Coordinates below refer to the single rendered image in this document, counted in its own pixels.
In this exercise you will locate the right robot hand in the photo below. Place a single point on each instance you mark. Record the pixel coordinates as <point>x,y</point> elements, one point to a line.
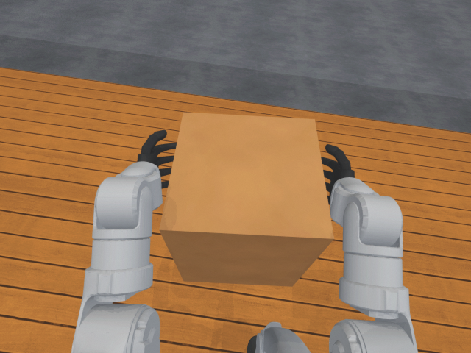
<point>341,168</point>

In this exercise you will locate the left robot hand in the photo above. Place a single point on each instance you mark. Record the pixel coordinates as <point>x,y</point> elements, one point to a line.
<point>149,153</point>

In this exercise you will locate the robot right thigh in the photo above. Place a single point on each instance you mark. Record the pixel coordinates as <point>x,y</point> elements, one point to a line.
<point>279,340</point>

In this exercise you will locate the carton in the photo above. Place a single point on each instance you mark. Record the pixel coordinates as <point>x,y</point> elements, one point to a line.
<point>247,201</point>

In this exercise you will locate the right robot forearm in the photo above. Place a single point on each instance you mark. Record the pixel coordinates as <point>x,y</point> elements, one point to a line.
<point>372,242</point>

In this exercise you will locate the robot right upper arm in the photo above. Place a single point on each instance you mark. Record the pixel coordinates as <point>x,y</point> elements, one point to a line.
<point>361,336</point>

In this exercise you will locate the left robot forearm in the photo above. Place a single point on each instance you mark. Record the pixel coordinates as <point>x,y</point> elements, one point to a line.
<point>122,225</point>

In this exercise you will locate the robot left upper arm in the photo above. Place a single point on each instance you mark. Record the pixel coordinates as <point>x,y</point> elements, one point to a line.
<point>119,328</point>

